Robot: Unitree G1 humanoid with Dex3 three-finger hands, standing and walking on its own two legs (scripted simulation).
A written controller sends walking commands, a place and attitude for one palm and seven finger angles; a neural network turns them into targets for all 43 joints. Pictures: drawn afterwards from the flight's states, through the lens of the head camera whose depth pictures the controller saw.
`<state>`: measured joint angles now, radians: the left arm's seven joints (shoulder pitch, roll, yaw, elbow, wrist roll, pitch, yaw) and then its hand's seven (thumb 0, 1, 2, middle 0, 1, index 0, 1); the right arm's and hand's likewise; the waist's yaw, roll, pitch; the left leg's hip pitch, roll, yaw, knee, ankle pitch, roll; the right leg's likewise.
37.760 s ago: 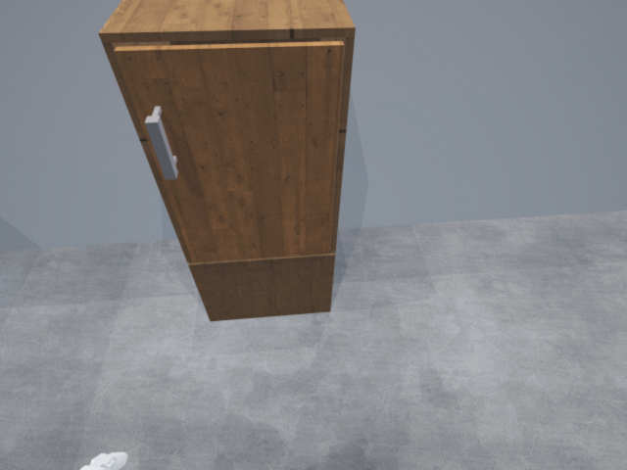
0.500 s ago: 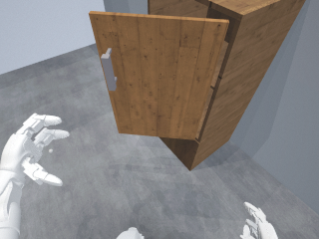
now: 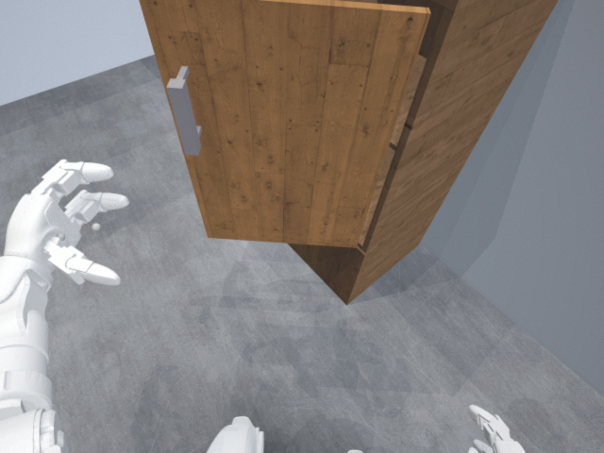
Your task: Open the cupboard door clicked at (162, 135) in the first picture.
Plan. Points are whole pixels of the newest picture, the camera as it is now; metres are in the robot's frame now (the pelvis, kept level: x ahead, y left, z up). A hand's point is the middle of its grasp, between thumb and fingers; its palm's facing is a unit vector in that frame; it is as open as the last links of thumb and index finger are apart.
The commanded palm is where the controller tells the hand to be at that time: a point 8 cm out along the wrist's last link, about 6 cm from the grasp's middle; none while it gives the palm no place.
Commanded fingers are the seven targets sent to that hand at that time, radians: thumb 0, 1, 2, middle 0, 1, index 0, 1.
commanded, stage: move the hooked fingers beside the handle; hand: left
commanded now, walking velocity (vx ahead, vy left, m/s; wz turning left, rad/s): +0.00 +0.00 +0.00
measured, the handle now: (188, 111) +0.61 +0.21 +0.08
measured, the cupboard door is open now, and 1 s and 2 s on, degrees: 47 47 47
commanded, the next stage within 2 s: none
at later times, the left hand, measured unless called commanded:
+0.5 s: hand (127, 176) +0.45 +0.26 +0.09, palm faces -0.03 -1.00 +0.01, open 14.0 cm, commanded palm +0.43 +0.31 +0.08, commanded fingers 0.00 -0.50 0.30 -0.30 -1.20 -0.30 -1.20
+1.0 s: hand (145, 136) +0.53 +0.26 +0.09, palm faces +0.00 -1.00 +0.00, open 14.0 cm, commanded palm +0.53 +0.30 +0.08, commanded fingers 0.00 -0.50 0.30 -0.30 -1.20 -0.30 -1.20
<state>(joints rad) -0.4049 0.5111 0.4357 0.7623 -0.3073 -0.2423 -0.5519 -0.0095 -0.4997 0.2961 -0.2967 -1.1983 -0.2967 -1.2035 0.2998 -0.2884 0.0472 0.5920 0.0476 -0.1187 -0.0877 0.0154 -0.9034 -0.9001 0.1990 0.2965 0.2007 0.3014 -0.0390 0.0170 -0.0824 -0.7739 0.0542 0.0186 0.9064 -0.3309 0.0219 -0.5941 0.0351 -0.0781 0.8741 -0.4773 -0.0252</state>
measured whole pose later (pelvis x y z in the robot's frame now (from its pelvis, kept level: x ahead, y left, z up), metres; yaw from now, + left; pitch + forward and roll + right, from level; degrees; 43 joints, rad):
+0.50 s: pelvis +0.00 +0.01 -0.01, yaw -1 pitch +15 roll -3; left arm -0.70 0.56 0.43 1.04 -0.20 -0.32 -0.47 -0.01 -0.50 0.30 -0.30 -1.20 -0.30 -1.20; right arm 0.35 -0.28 0.04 0.61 0.03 -0.02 -0.06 0.01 -0.90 -0.90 0.20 0.30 0.20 0.30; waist -0.10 0.02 -0.10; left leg -0.86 0.05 0.03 0.94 -0.35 0.04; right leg -0.68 0.03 -0.06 0.90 -0.48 -0.01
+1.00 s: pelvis +0.01 +0.00 -0.02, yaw -3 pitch +22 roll -5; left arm -1.01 0.79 0.50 1.30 -0.09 -0.30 -0.45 -0.01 -0.50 0.30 -0.30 -1.20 -0.30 -1.20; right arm 0.42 -0.30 0.05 0.63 0.02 0.06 -0.06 0.01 -0.90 -0.90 0.20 0.30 0.20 0.30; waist -0.20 0.02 -0.09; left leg -1.03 0.09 0.01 1.03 -0.38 0.02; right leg -0.84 0.07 -0.08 0.97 -0.50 -0.03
